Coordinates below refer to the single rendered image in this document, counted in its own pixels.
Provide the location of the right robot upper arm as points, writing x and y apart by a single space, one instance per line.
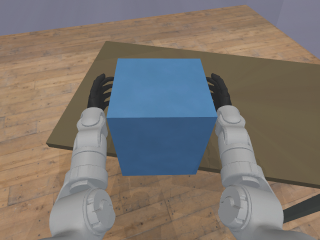
254 214

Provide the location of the carton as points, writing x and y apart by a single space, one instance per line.
160 115

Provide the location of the robot left forearm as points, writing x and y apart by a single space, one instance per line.
89 155

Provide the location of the left robot upper arm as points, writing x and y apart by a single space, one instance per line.
84 215

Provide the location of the table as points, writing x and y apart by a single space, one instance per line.
279 100

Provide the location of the robot right hand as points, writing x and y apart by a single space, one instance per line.
220 96

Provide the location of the robot left hand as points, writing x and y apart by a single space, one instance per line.
96 98

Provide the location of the robot right forearm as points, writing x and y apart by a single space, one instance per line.
237 156

